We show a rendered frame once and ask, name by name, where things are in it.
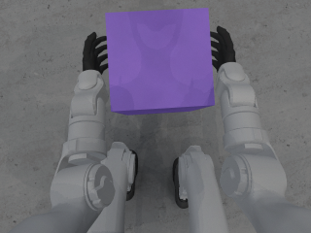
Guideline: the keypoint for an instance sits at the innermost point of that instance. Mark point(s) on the right robot forearm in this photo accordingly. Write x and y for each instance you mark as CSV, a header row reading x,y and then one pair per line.
x,y
240,113

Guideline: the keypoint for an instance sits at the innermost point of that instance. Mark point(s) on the right robot upper arm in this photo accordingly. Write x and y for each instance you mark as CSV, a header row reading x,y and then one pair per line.
x,y
258,184

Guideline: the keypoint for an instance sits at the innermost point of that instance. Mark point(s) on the left robot hand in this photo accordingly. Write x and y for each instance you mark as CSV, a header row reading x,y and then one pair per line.
x,y
91,61

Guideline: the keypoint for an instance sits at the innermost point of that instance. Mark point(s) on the left robot forearm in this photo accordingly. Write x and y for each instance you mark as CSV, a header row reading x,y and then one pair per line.
x,y
87,122

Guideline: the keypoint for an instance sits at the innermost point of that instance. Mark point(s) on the carton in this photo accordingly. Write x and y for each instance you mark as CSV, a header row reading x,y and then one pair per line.
x,y
159,61

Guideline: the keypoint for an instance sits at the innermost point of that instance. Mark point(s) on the left robot upper arm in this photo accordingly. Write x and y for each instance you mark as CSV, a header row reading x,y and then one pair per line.
x,y
78,195

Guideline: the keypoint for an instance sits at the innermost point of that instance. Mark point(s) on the left robot foot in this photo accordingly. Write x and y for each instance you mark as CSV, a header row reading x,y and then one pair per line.
x,y
130,194

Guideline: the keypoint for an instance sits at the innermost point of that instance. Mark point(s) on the right robot hand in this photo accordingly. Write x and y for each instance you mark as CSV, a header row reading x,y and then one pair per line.
x,y
224,48

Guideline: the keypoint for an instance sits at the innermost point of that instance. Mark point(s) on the left robot thigh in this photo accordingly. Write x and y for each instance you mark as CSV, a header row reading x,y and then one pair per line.
x,y
122,167

